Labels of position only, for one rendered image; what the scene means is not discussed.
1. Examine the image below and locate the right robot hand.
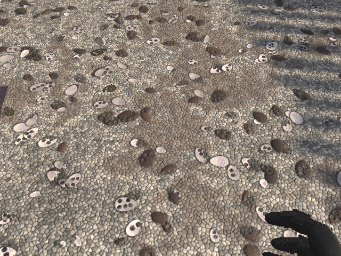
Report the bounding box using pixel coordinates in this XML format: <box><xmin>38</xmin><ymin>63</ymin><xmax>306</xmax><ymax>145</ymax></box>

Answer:
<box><xmin>262</xmin><ymin>209</ymin><xmax>341</xmax><ymax>256</ymax></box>

